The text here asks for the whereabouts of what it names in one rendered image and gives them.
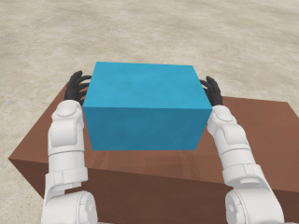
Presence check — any robot left forearm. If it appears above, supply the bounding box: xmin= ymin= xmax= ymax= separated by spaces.
xmin=41 ymin=100 xmax=88 ymax=224

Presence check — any pedestal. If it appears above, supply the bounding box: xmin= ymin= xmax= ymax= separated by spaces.
xmin=8 ymin=82 xmax=299 ymax=224

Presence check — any robot left hand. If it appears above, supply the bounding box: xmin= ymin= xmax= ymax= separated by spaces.
xmin=64 ymin=70 xmax=92 ymax=106

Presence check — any robot right forearm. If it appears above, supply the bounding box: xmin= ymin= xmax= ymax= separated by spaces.
xmin=206 ymin=105 xmax=284 ymax=222

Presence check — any right robot upper arm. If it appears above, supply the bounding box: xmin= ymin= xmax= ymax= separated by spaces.
xmin=225 ymin=188 xmax=298 ymax=224

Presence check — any robot right hand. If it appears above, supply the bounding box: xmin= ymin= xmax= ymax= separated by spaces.
xmin=199 ymin=76 xmax=223 ymax=106

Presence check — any carton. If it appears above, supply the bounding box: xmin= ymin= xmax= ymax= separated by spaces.
xmin=82 ymin=62 xmax=213 ymax=151

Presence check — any left robot upper arm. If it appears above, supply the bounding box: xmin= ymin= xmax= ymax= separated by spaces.
xmin=42 ymin=190 xmax=98 ymax=224

